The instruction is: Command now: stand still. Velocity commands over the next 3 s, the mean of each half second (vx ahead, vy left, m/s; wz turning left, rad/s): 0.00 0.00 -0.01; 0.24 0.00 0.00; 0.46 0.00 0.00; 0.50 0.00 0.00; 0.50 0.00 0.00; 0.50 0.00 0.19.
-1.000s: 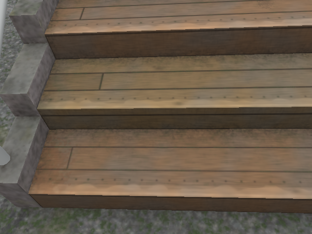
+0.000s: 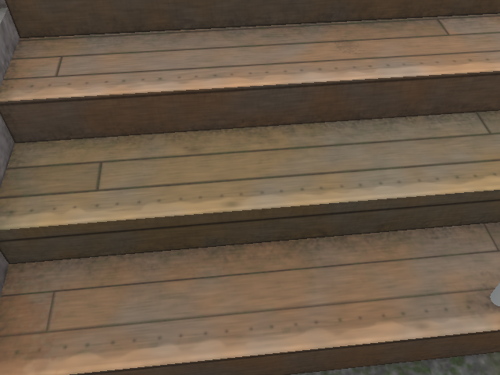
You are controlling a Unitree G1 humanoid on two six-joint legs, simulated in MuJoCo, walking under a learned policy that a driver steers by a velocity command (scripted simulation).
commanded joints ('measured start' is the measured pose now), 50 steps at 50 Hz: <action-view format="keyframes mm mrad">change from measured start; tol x16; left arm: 1 -12 119 30 -41 -1 -13 5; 36 -68 86 9 153 -35 -78 -7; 43 351 270 69 290 -32 -101 -30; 50 192 110 13 233 -14 -113 -35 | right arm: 1 -21 -120 -22 -23 1 -11 -5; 50 -21 -86 -42 -51 20 -88 25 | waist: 1 0 3 -52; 35 -37 172 104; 41 81 57 15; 43 134 -347 -51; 50 36 -82 21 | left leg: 1 -27 48 -53 -96 135 19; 28 -30 36 -54 -136 118 32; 33 -46 179 -289 -297 -514 157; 37 -38 325 -434 -366 -405 233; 41 -204 125 -141 -147 -109 125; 44 -597 11 -62 565 -265 45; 50 -575 116 -6 519 105 36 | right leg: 1 46 -56 49 -69 237 -24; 29 50 -31 -2 -107 112 -3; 32 -96 32 -73 15 -218 -16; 36 -248 -63 -71 244 -167 -41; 40 98 -8 -152 -76 5 -61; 41 202 -26 -107 -106 32 -61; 43 414 -386 513 -353 -137 -255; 45 350 -392 471 -361 -229 -257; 50 298 -247 103 -374 356 -171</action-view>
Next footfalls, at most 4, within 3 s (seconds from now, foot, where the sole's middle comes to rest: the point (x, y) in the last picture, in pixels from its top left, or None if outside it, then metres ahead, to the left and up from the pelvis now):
1.26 left None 0.35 0.09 -0.77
1.76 right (301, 296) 0.66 -0.11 -0.62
2.28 left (225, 171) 0.96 0.09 -0.47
2.86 right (296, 54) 1.30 -0.12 -0.32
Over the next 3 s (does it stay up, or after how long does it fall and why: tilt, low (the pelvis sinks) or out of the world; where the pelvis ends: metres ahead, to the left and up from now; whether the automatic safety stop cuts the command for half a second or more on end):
stays up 1.18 -0.03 0.39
